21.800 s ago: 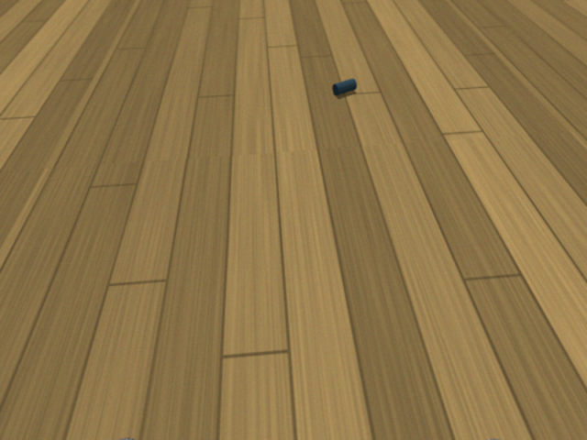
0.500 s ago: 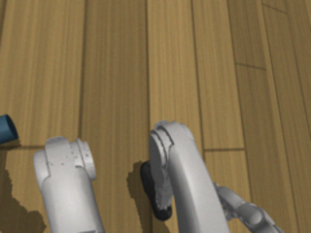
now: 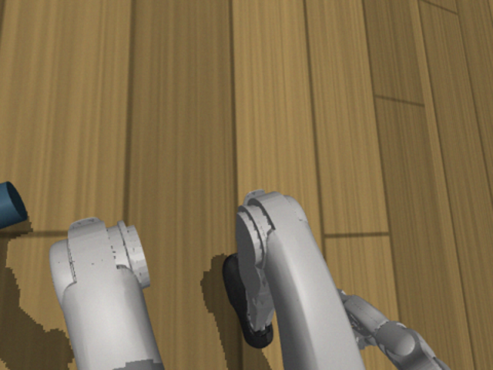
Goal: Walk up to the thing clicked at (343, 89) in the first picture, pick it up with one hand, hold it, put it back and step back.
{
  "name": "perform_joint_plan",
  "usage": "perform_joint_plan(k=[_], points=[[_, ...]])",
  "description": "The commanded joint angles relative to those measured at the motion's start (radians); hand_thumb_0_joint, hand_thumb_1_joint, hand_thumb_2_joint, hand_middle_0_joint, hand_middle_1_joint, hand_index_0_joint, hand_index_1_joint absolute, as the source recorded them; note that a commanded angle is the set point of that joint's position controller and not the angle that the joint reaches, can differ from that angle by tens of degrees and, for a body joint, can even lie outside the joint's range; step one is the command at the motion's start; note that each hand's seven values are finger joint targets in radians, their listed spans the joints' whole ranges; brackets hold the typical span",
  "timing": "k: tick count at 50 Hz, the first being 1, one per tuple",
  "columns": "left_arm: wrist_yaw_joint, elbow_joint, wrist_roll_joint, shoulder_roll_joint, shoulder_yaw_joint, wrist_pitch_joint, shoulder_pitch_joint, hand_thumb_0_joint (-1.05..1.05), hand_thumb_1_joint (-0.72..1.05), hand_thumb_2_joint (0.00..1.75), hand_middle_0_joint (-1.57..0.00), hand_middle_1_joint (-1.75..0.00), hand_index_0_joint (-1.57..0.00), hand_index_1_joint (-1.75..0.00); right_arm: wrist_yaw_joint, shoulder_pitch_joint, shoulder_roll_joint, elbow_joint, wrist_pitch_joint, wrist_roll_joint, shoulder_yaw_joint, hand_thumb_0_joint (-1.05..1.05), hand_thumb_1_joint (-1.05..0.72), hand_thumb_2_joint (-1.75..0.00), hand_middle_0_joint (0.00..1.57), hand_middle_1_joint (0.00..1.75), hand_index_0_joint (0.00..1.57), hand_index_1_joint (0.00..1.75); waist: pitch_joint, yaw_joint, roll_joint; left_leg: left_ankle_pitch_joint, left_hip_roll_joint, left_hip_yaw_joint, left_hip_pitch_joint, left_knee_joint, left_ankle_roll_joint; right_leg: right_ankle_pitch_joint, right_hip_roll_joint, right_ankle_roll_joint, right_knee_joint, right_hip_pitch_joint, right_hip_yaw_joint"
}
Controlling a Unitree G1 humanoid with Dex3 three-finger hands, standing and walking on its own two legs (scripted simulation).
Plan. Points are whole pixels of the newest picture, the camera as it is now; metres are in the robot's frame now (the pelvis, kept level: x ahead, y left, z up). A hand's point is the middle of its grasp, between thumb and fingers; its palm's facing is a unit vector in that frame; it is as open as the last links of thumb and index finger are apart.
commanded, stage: close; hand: left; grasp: from above
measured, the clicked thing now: out of the picture +0.34 +0.37 -0.26
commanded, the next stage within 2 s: settle in 0.10 s
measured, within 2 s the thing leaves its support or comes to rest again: leaves its support in 0.54 s
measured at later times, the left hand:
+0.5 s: hand out of the picture +0.33 +0.36 -0.23, palm faces -0.41 -0.23 -0.88, open 9.7 cm
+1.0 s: hand out of the picture +0.33 +0.36 -0.13, palm faces -0.44 -0.18 -0.88, open 9.7 cm
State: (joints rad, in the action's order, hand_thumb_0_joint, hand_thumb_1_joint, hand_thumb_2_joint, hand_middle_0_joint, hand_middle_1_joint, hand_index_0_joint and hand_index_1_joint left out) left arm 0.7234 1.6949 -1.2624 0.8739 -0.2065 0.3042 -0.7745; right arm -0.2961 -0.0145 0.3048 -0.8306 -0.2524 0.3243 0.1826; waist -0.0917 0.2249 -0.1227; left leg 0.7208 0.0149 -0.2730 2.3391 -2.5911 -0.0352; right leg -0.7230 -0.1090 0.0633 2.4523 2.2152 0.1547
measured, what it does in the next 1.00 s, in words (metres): stands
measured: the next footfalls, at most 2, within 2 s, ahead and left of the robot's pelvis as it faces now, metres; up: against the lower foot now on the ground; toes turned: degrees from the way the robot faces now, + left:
none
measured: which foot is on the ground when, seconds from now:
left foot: down 0.00-1.00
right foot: down 0.00-1.00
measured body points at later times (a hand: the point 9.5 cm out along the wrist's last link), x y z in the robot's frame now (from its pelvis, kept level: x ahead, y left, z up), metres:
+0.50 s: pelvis +0.00 +0.00 +0.00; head +0.22 +0.13 +0.37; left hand +0.35 +0.37 -0.18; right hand +0.11 -0.26 -0.08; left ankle +0.06 +0.13 -0.26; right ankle +0.10 -0.12 -0.26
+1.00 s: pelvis -0.01 -0.01 +0.04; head +0.19 +0.08 +0.43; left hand +0.34 +0.37 -0.08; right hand +0.15 -0.26 -0.08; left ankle +0.06 +0.13 -0.26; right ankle +0.10 -0.12 -0.26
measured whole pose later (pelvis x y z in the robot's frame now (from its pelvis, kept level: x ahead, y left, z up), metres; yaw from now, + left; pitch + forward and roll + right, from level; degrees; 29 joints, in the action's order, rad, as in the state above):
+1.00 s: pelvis -0.01 -0.01 +0.04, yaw +5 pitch +31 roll -8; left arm 0.43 1.35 -1.19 0.68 -0.13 0.22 -0.71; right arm -0.24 0.05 0.29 -0.79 -0.13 0.15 0.03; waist 0.07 0.12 -0.02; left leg 0.67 0.02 -0.18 2.30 -2.42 -0.03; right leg -0.70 -0.07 0.04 2.35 2.21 0.09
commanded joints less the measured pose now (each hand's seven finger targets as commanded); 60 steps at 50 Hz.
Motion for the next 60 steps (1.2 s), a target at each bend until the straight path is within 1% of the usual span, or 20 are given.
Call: perform_joint_plan(k=[1,5,6,7,10,16,19,21,22,23,24,27,31,32,35,40,45,49,55,60], points=[[0.033,-0.058,0.024,0.246,-0.044,0.011,-0.127,0.00,0.55,0.69,-0.90,-0.64,-0.91,-0.64,0.009,0.137,0.300,0.011,0.002,-0.006,-0.077,0.00,-0.89,-0.89,0.20,0.30,0.20,0.30,0.612,-0.003,0.397,-0.210,0.024,0.130,-0.458,0.273,0.042,0.269,-0.016,-0.081,-0.219,-0.302,0.105],[0.033,-0.070,0.021,0.253,-0.049,0.010,-0.129,0.00,0.57,0.70,-0.94,-0.60,-0.93,-0.61,0.011,0.139,0.310,0.007,0.011,0.001,-0.085,0.00,-0.89,-0.90,0.20,0.30,0.20,0.30,0.611,0.000,0.390,-0.195,0.022,0.133,-0.440,0.266,0.043,0.254,-0.014,-0.079,-0.224,-0.299,0.102],[0.026,-0.075,0.022,0.213,-0.013,0.009,-0.142,0.00,0.57,0.68,-0.94,-0.60,-0.93,-0.61,0.011,0.125,0.305,0.021,0.008,-0.002,-0.087,0.00,-0.89,-0.90,0.20,0.30,0.20,0.30,0.600,0.001,0.401,-0.186,0.023,0.136,-0.448,0.273,0.041,0.244,-0.016,-0.082,-0.223,-0.292,0.100],[0.032,-0.080,0.022,0.267,-0.060,0.011,-0.129,0.00,0.58,0.68,-0.94,-0.61,-0.94,-0.61,0.014,0.141,0.308,0.005,0.014,0.001,-0.083,0.00,-0.89,-0.90,0.20,0.30,0.20,0.30,0.616,-0.007,0.408,-0.188,0.024,0.131,-0.448,0.278,0.041,0.243,-0.017,-0.082,-0.225,-0.301,0.104],[0.025,-0.068,0.015,0.245,-0.049,0.010,-0.132,0.00,0.59,0.71,-0.96,-0.60,-0.95,-0.61,0.012,0.145,0.315,0.008,0.011,0.005,-0.089,0.00,-0.89,-0.89,0.20,0.30,0.20,0.30,0.594,0.007,0.413,-0.189,0.021,0.131,-0.460,0.278,0.037,0.249,-0.013,-0.082,-0.206,-0.277,0.116],[0.012,-0.096,0.019,0.251,-0.049,0.007,-0.129,0.00,0.71,0.77,-1.08,-0.68,-1.08,-0.68,0.019,0.123,0.309,0.011,0.016,0.002,-0.096,0.00,-0.90,-0.90,0.20,0.30,0.20,0.30,0.606,-0.014,0.431,-0.158,0.022,0.135,-0.450,0.282,0.037,0.212,-0.014,-0.087,-0.209,-0.266,0.101],[0.014,-0.142,0.011,0.277,-0.083,0.001,-0.100,0.00,0.70,0.76,-1.08,-0.67,-1.08,-0.67,0.020,0.148,0.312,0.010,0.024,0.001,-0.106,0.00,-0.90,-0.90,0.20,0.30,0.20,0.30,0.657,-0.036,0.452,-0.193,0.019,0.141,-0.467,0.287,0.035,0.243,-0.015,-0.089,-0.211,-0.294,0.093],[0.003,-0.179,0.007,0.244,-0.059,0.000,-0.134,0.00,0.69,0.78,-1.09,-0.66,-1.08,-0.67,0.016,0.143,0.311,0.017,0.020,-0.002,-0.117,0.00,-0.90,-0.90,0.20,0.30,0.20,0.30,0.643,-0.020,0.473,-0.192,0.017,0.145,-0.485,0.286,0.033,0.250,-0.010,-0.088,-0.199,-0.257,0.102],[0.003,-0.189,0.009,0.283,-0.094,-0.001,-0.133,0.00,0.68,0.78,-1.08,-0.67,-1.07,-0.68,0.016,0.157,0.311,0.011,0.020,-0.009,-0.119,0.00,-0.90,-0.90,0.20,0.30,0.20,0.30,0.659,-0.023,0.482,-0.201,0.019,0.145,-0.495,0.279,0.031,0.262,-0.010,-0.088,-0.194,-0.267,0.101],[-0.002,-0.267,0.014,0.247,-0.061,0.006,-0.168,0.00,0.68,0.78,-1.08,-0.66,-1.07,-0.67,0.013,0.135,0.303,0.032,0.017,-0.019,-0.124,0.00,-0.90,-0.90,0.20,0.30,0.20,0.30,0.688,-0.034,0.513,-0.211,0.018,0.147,-0.516,0.290,0.027,0.264,-0.007,-0.092,-0.190,-0.263,0.095],[0.001,-0.268,0.016,0.274,-0.090,0.005,-0.161,0.00,0.68,0.78,-1.08,-0.66,-1.07,-0.67,0.012,0.144,0.315,0.019,0.016,-0.023,-0.133,0.00,-0.90,-0.90,0.20,0.30,0.20,0.30,0.687,-0.028,0.514,-0.210,0.017,0.145,-0.529,0.294,0.026,0.267,-0.003,-0.090,-0.180,-0.244,0.110],[-0.017,-0.344,0.024,0.203,-0.043,-0.006,-0.148,0.00,0.67,0.76,-1.07,-0.65,-1.06,-0.66,0.006,0.142,0.298,0.032,0.018,-0.047,-0.150,0.00,-0.90,-0.90,0.20,0.30,0.20,0.30,0.723,-0.047,0.540,-0.222,0.015,0.160,-0.550,0.305,0.023,0.274,-0.002,-0.093,-0.192,-0.237,0.096],[-0.031,-0.511,0.053,0.222,-0.078,-0.039,-0.159,0.00,0.65,0.74,-1.07,-0.61,-1.05,-0.63,0.009,0.160,0.292,0.046,0.039,-0.097,-0.190,0.00,-0.90,-0.90,0.20,0.30,0.20,0.30,0.840,-0.099,0.603,-0.249,0.012,0.173,-0.602,0.357,0.019,0.287,0.010,-0.103,-0.214,-0.240,0.076],[-0.045,-0.472,0.057,0.179,-0.057,-0.058,-0.109,0.00,0.64,0.72,-1.06,-0.60,-1.05,-0.62,0.009,0.162,0.284,0.045,0.046,-0.105,-0.195,0.00,-0.90,-0.90,0.20,0.30,0.20,0.30,0.825,-0.108,0.585,-0.256,0.011,0.181,-0.598,0.363,0.020,0.294,0.010,-0.102,-0.225,-0.242,0.068],[-0.098,-0.441,0.063,0.117,0.006,-0.092,-0.185,0.00,0.59,0.69,-1.05,-0.54,-1.02,-0.57,0.018,0.181,0.267,0.033,0.066,-0.129,-0.211,0.00,-0.90,-0.90,0.20,0.30,0.20,0.30,0.758,-0.070,0.472,-0.213,0.006,0.191,-0.509,0.353,0.042,0.269,0.009,-0.094,-0.273,-0.220,0.047],[-0.184,-0.409,0.094,0.053,0.058,-0.113,-0.155,0.00,0.59,0.73,-1.08,-0.51,-1.03,-0.56,0.031,0.194,0.243,0.040,0.079,-0.156,-0.224,0.00,-0.90,-0.90,0.20,0.30,0.20,0.30,0.735,-0.092,0.378,-0.147,-0.001,0.191,-0.493,0.395,0.055,0.193,0.014,-0.097,-0.317,-0.228,0.028],[-0.244,-0.491,0.097,0.090,0.045,-0.090,-0.212,0.00,0.59,0.72,-1.12,-0.47,-1.06,-0.53,0.055,0.208,0.233,0.066,0.101,-0.174,-0.229,0.00,-0.90,-0.90,0.20,0.30,0.20,0.30,0.774,-0.093,0.319,-0.169,-0.007,0.207,-0.487,0.396,0.065,0.208,0.019,-0.092,-0.354,-0.293,0.004],[-0.261,-0.535,0.092,0.125,0.011,-0.065,-0.211,0.00,0.64,0.70,-1.15,-0.47,-1.09,-0.53,0.079,0.214,0.219,0.071,0.122,-0.182,-0.229,0.00,-0.90,-0.90,0.20,0.30,0.20,0.30,0.804,-0.123,0.329,-0.179,-0.012,0.224,-0.501,0.412,0.063,0.202,0.024,-0.096,-0.370,-0.319,-0.013],[-0.265,-0.583,0.076,0.135,-0.002,-0.048,-0.219,0.00,0.72,0.74,-1.20,-0.49,-1.15,-0.54,0.110,0.237,0.210,0.074,0.145,-0.183,-0.241,0.00,-0.90,-0.90,0.20,0.30,0.20,0.30,0.842,-0.129,0.339,-0.177,-0.010,0.232,-0.540,0.436,0.061,0.189,0.029,-0.099,-0.397,-0.328,-0.024],[-0.274,-0.580,0.075,0.092,0.026,-0.062,-0.210,0.00,0.76,0.75,-1.22,-0.48,-1.17,-0.54,0.130,0.251,0.208,0.072,0.151,-0.189,-0.250,0.00,-0.90,-0.90,0.20,0.30,0.20,0.30,0.820,-0.122,0.364,-0.156,-0.012,0.232,-0.576,0.483,0.055,0.179,0.037,-0.103,-0.406,-0.297,-0.009]])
